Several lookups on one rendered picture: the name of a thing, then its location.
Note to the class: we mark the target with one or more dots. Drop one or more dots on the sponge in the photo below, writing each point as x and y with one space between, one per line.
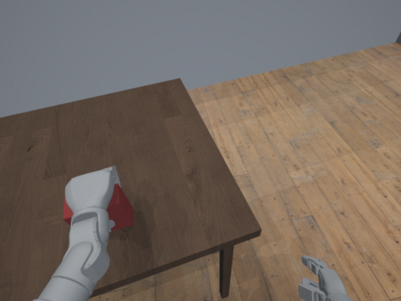
119 210

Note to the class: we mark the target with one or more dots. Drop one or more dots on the robot right hand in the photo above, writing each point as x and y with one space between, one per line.
329 281

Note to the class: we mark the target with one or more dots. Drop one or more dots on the left robot forearm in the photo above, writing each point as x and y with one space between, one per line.
85 261

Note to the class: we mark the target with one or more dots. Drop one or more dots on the robot left hand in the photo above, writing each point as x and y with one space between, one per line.
92 190

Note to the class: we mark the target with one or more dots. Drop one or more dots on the table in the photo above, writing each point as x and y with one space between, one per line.
186 202

